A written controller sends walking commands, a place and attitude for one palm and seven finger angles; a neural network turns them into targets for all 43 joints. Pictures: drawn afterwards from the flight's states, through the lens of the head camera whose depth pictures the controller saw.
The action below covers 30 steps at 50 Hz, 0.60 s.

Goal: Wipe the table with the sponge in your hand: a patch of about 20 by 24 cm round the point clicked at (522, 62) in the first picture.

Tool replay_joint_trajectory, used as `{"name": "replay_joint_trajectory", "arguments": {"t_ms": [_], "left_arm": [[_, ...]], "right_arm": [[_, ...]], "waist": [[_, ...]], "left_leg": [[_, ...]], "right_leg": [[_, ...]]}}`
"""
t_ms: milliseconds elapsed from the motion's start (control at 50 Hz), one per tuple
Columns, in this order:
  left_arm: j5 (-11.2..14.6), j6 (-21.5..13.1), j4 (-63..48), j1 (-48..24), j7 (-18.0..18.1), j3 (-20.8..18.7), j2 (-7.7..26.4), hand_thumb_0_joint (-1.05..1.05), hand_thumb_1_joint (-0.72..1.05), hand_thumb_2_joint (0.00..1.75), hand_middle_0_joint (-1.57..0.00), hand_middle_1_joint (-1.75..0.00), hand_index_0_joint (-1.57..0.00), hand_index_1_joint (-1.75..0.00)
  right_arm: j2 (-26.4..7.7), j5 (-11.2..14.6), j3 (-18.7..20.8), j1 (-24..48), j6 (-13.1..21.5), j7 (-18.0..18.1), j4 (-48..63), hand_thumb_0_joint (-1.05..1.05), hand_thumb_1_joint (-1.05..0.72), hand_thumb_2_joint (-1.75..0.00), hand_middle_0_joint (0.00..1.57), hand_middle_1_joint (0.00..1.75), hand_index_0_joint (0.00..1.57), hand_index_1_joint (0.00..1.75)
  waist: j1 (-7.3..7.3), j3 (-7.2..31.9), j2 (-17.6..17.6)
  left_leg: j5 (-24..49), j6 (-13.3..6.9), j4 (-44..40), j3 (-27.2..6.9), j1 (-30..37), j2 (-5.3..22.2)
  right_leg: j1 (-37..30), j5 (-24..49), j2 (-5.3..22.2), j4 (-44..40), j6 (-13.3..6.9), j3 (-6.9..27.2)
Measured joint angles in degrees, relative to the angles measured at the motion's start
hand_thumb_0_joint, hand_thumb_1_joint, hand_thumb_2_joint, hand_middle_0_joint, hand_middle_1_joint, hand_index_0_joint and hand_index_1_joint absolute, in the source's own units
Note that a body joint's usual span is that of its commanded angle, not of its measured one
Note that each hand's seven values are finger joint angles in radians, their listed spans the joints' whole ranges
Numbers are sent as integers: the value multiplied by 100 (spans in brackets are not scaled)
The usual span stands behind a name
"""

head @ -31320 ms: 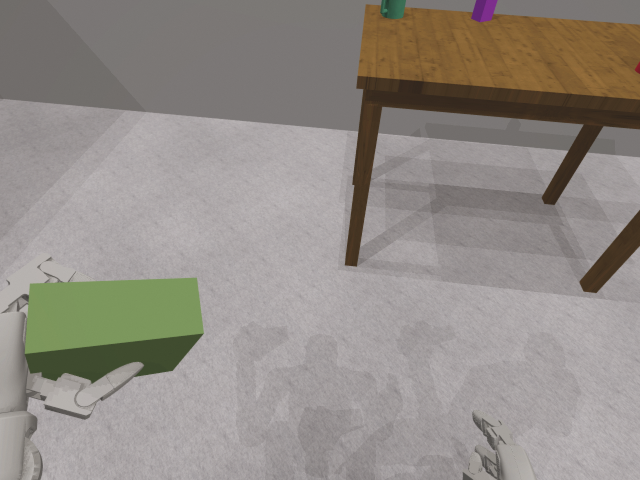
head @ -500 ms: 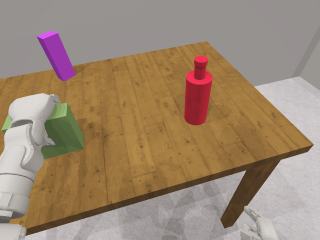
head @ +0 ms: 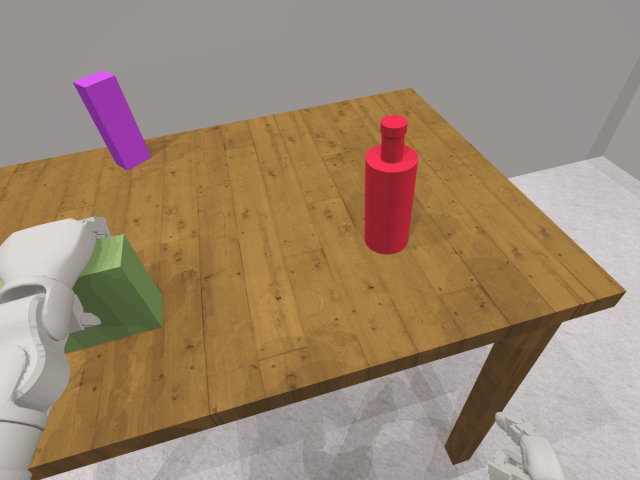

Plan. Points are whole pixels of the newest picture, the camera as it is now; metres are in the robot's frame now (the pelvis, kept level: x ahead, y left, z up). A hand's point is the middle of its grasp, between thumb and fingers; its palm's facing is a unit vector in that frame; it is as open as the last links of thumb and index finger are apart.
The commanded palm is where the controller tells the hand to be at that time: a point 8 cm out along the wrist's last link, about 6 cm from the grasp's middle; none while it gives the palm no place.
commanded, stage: wipe back along the first lane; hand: left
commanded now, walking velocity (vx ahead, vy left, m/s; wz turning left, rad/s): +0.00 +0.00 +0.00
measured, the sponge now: (95, 307) +0.28 +0.33 +0.09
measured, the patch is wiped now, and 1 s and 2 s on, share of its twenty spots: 1.00 1.00 1.00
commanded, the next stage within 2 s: lift the sponge slowly off the table in 0.48 s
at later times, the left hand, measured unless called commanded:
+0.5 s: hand (61, 323) +0.23 +0.31 +0.14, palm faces +0.09 -0.03 -1.00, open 9.9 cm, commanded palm +0.19 +0.29 +0.16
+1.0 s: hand (61, 338) +0.21 +0.30 +0.14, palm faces +0.06 -0.04 -1.00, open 9.9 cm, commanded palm +0.18 +0.29 +0.19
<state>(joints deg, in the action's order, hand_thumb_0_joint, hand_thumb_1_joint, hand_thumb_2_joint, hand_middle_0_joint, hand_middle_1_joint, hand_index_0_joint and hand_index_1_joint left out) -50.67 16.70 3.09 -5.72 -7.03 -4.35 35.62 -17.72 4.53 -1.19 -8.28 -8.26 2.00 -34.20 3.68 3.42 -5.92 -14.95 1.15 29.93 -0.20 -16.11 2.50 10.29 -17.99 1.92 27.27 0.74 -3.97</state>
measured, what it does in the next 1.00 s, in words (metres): stands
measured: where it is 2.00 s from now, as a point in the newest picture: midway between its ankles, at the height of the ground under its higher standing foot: outside the picture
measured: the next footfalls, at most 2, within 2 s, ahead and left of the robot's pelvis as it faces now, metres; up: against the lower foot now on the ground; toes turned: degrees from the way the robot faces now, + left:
none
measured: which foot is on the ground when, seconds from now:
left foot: down 0.00-1.00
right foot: down 0.00-1.00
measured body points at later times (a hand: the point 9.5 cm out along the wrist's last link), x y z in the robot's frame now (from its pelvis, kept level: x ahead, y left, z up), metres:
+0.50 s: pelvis -0.01 +0.00 +0.00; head -0.03 -0.03 +0.45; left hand +0.22 +0.31 +0.19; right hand +0.22 -0.21 -0.08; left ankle +0.01 +0.13 -0.74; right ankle -0.04 -0.13 -0.74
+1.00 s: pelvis -0.02 -0.01 +0.00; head -0.04 -0.05 +0.45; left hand +0.20 +0.29 +0.19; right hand +0.22 -0.21 -0.08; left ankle +0.01 +0.13 -0.74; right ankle -0.04 -0.13 -0.74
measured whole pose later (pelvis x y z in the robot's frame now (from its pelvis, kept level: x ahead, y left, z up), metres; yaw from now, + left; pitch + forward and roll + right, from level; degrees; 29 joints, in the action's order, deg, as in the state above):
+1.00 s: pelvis -0.02 -0.01 +0.00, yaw +0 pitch -2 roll -1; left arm -48.9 20.0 -13.0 6.3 -6.6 -1.8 34.9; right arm -15.7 3.4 -3.3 -5.3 -3.5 3.3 -34.4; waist 6.7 2.5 -6.3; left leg -13.5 1.7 29.7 -0.7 -14.1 2.8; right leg 8.8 -17.3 1.6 28.3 0.2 -4.3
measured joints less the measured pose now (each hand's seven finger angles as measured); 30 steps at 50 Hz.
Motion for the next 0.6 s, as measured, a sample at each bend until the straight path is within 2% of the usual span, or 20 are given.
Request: {"name": "replay_joint_trajectory", "arguments": {"t_ms": [200,380,600], "left_arm": [[100,167,-879,735,85,-11,-64,0,-48,107,-71,-140,-74,-137],[50,392,-1353,1024,190,144,-150,1,-48,107,-71,-140,-73,-138],[-9,551,-1889,1463,235,185,-240,1,-48,107,-71,-140,-73,-138]], "right_arm": [[102,-15,-65,147,86,-29,114,1,-90,-89,20,30,20,29],[155,-22,-145,309,149,2,159,1,-90,-89,20,30,20,29],[157,-27,-163,308,211,2,142,1,-90,-89,20,30,19,29]], "waist": [[80,40,-38],[203,33,-18],[222,12,-41]], "left_leg": [[-40,-16,84,37,4,-12],[-9,-27,102,23,23,-30],[27,-24,102,42,47,-23]], "right_leg": [[15,-32,19,95,27,42],[-7,-12,35,123,36,31],[-4,13,30,159,31,55]]}}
